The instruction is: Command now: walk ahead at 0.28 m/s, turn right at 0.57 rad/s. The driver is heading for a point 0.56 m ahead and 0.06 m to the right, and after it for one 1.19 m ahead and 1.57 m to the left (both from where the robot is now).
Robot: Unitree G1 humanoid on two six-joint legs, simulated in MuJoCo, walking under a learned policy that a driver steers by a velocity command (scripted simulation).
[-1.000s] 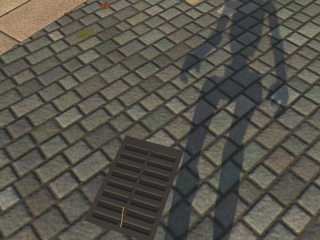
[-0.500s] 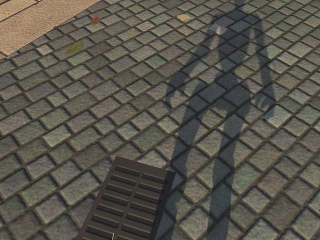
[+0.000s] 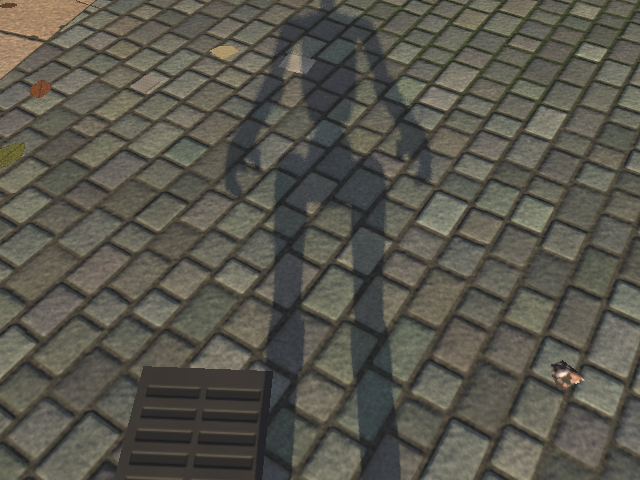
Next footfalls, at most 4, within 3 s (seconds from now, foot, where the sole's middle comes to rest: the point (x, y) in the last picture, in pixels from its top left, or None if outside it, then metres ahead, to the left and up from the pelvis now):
0.04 left None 0.05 0.13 -0.78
0.48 right None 0.27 -0.22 -0.78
1.00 left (400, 410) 0.65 -0.12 -0.78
1.46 right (501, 402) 0.67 -0.35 -0.78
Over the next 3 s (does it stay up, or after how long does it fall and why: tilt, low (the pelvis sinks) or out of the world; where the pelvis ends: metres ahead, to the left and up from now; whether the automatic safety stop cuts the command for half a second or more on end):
stays up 0.53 -0.19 0.00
